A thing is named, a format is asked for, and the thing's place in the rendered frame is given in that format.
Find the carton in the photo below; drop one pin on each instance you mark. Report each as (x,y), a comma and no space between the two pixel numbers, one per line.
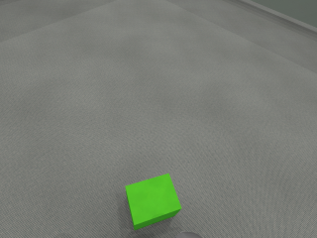
(152,200)

